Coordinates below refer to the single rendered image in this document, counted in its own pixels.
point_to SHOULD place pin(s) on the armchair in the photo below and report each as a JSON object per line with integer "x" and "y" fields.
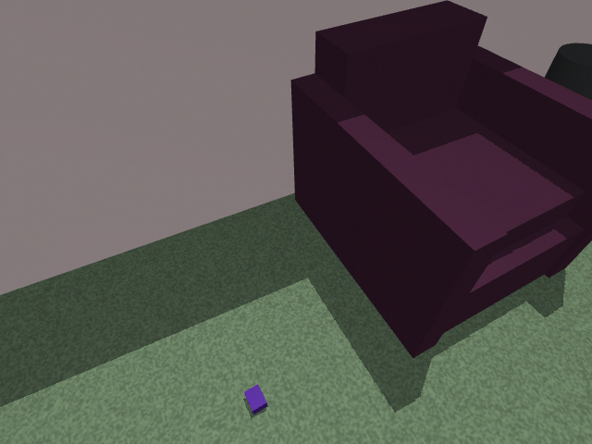
{"x": 443, "y": 176}

